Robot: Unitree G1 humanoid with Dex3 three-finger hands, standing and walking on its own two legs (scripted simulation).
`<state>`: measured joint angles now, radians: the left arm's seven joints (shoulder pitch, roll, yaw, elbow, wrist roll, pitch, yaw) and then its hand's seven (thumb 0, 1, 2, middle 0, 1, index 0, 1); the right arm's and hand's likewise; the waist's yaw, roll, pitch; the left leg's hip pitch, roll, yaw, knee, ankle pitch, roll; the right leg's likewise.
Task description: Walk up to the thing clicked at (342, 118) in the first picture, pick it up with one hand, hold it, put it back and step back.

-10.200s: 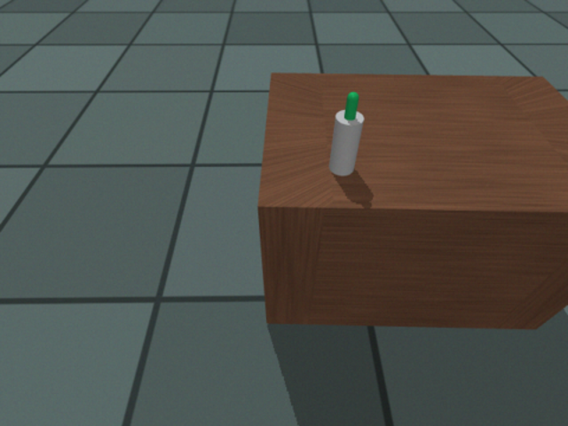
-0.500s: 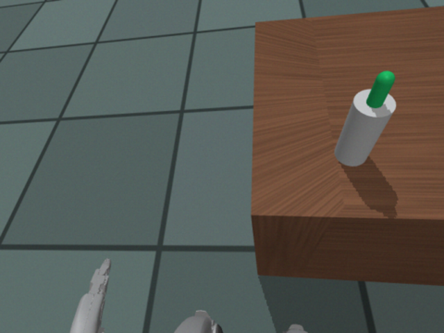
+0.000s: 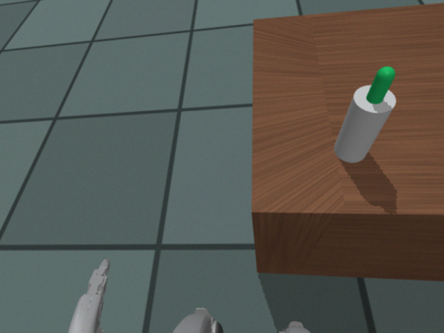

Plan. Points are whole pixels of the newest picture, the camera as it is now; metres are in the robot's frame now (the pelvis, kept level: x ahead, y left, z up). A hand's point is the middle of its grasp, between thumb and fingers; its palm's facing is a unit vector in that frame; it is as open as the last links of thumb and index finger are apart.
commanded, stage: go down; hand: right
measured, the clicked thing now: (365, 116) +0.51 -0.22 +0.04
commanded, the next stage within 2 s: approach in 0.10 s
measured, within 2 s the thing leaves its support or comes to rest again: neither
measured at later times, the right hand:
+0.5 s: hand out of the picture +0.43 -0.36 +0.08, palm faces +0.18 +0.98 +0.02, open 17.6 cm
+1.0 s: hand (377, 136) +0.50 -0.25 +0.00, palm faces +0.18 +0.98 +0.03, open 17.6 cm
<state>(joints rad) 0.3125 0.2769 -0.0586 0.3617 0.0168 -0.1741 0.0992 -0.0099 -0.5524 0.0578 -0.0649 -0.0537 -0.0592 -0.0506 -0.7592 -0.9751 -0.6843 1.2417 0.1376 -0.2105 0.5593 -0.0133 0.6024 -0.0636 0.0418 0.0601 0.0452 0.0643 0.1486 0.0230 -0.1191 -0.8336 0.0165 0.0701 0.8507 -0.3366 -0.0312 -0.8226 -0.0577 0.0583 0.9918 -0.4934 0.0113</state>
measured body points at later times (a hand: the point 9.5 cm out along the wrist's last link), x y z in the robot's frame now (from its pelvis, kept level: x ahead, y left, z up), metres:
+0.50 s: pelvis +0.00 +0.00 -0.01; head +0.11 -0.05 +0.42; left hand +0.16 +0.26 -0.04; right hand +0.42 -0.42 +0.08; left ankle +0.04 +0.15 -0.68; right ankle -0.02 -0.12 -0.68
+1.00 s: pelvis -0.01 +0.00 -0.04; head +0.13 -0.04 +0.39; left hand +0.13 +0.27 -0.04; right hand +0.48 -0.30 +0.00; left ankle +0.04 +0.15 -0.68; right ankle -0.02 -0.12 -0.68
